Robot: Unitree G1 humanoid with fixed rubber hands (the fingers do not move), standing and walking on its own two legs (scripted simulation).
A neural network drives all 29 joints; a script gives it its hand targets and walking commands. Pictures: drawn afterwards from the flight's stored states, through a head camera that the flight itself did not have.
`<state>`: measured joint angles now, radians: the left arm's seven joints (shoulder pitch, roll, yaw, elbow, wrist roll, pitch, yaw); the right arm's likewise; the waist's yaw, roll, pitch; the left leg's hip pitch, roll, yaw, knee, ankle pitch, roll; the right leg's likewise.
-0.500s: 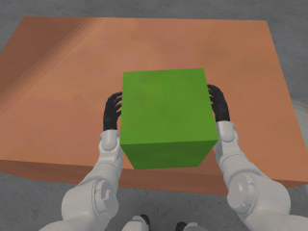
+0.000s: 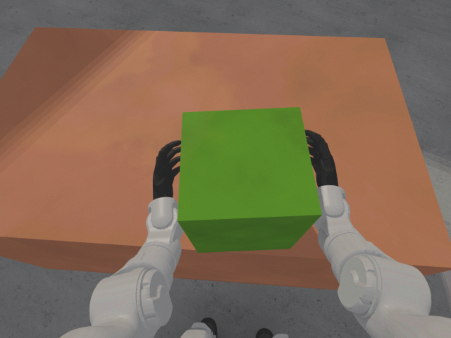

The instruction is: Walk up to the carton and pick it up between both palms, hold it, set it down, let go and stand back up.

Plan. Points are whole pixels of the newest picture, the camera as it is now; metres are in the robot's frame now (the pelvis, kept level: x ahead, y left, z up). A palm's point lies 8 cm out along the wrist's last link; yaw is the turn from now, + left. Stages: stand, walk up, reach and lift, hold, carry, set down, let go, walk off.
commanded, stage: reach and lift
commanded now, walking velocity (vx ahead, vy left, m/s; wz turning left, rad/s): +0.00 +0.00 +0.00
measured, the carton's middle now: (242, 188) +0.39 +0.01 -0.05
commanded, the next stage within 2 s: none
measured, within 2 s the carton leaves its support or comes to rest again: leaves its support in 0.24 s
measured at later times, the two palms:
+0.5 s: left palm (161, 171) +0.39 +0.16 +0.03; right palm (334, 154) +0.41 -0.14 +0.06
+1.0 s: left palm (149, 165) +0.36 +0.16 +0.10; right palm (352, 153) +0.38 -0.14 +0.12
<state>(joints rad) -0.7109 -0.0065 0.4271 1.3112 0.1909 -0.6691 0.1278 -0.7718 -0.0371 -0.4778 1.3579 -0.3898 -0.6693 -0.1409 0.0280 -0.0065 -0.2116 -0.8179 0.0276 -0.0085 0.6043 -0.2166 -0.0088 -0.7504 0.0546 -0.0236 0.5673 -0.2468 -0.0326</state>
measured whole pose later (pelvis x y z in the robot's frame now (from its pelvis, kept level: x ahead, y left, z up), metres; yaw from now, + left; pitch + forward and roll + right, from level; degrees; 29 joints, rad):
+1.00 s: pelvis -0.01 +0.00 +0.03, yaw +2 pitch +4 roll -1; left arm -0.58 -0.02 0.28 0.87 0.14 -0.08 0.12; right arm -0.64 -0.02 -0.16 0.93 -0.05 -0.09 -0.14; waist -0.01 -0.02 -0.11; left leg -0.30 0.01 -0.01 0.37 -0.14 -0.01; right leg -0.24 0.04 -0.03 0.34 -0.18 -0.03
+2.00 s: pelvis -0.01 +0.01 +0.03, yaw +3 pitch -7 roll -1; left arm -0.50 -0.06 0.26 0.21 0.28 0.53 0.02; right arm -0.59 -0.04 -0.03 0.56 0.10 0.24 -0.17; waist -0.08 -0.05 0.02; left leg -0.08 0.00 -0.02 0.35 -0.16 0.01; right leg 0.01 0.03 -0.04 0.29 -0.19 -0.02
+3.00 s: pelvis -0.01 +0.00 +0.03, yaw +3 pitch -9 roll -1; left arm -0.53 -0.06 0.29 0.14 0.30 0.62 -0.01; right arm -0.63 -0.04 -0.02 0.53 0.15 0.32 -0.19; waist -0.08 -0.06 0.02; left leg -0.04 0.00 -0.03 0.34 -0.15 0.00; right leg 0.04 0.03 -0.04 0.30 -0.19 -0.02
